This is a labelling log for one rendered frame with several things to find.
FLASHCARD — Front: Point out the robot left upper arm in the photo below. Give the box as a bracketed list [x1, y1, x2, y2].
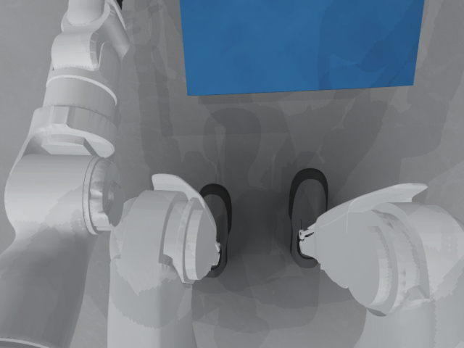
[0, 154, 124, 348]

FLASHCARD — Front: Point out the robot foot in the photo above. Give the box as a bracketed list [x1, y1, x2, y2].
[289, 168, 328, 268]
[199, 183, 232, 278]

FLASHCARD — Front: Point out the carton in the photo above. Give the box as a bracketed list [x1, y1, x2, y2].
[180, 0, 425, 96]

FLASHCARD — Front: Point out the robot right foot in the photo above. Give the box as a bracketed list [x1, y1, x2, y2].
[289, 168, 328, 268]

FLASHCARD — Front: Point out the left robot forearm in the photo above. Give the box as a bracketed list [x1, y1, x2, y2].
[4, 0, 130, 225]

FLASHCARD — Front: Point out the robot left foot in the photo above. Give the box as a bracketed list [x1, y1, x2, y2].
[199, 183, 232, 278]

